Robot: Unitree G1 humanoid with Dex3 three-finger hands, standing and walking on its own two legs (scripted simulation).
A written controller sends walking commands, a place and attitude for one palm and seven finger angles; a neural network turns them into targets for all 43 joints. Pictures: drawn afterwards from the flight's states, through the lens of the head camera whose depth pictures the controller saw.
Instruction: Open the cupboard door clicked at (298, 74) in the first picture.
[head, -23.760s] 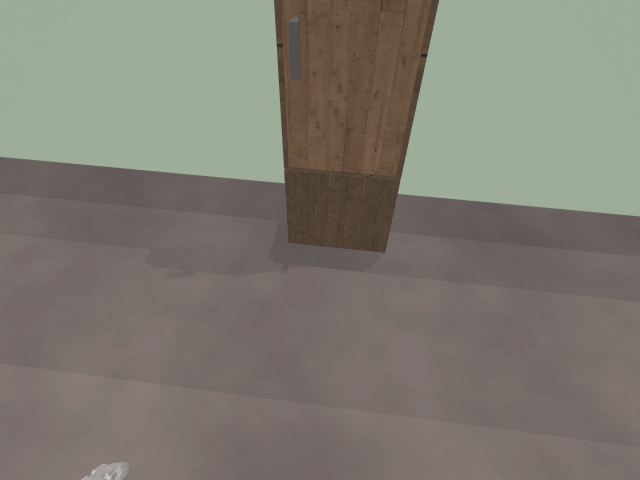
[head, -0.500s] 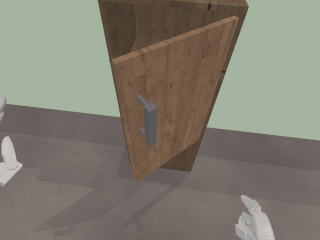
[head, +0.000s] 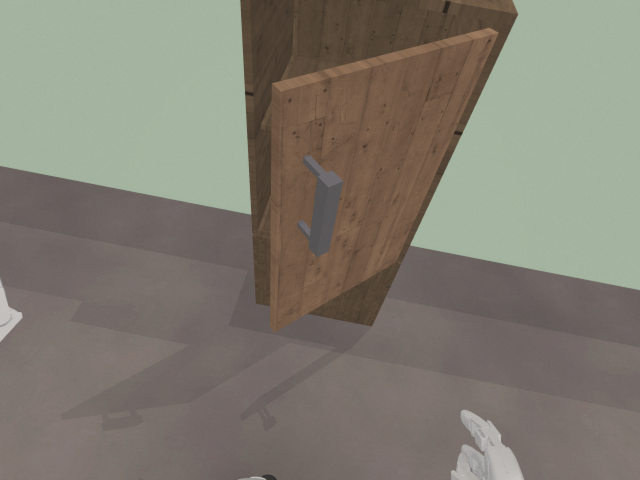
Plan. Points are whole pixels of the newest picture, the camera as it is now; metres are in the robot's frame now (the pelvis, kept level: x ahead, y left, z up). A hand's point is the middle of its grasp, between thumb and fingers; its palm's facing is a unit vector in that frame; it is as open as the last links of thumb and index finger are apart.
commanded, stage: step back with the hand held close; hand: left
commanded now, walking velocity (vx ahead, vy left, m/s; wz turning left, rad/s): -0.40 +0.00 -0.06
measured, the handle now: (315, 207) +0.46 +0.06 +0.07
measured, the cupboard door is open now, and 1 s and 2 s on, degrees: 44 44 44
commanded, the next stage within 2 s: stop stepping back and stand still in 0.14 s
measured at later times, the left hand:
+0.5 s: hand (32, 474) +0.10 +0.23 +0.14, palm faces +0.40 -0.79 -0.46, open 7.4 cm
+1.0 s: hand out of the picture +0.04 +0.23 +0.15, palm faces +0.43 -0.79 -0.44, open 7.4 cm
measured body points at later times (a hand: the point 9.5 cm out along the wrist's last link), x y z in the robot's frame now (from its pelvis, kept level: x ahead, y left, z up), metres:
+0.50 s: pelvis -0.11 -0.04 -0.01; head -0.10 -0.03 +0.44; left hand +0.08 +0.27 +0.17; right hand +0.05 -0.30 -0.08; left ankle -0.08 +0.06 -0.74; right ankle -0.18 -0.13 -0.74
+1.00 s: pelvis -0.17 -0.03 -0.01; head -0.18 -0.02 +0.44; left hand +0.01 +0.27 +0.18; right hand -0.04 -0.25 -0.10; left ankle -0.15 +0.09 -0.74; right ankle -0.17 -0.11 -0.72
